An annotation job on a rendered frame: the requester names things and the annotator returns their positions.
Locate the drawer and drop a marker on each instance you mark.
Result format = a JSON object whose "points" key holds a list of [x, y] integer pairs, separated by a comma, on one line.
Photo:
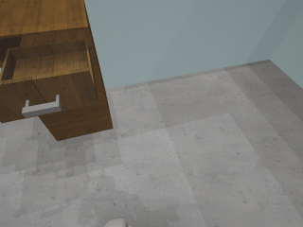
{"points": [[40, 72]]}

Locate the cabinet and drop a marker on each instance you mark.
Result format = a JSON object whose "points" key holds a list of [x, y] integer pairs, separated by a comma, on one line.
{"points": [[34, 22]]}

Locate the handle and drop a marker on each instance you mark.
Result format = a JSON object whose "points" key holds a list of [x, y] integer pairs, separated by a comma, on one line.
{"points": [[46, 108]]}

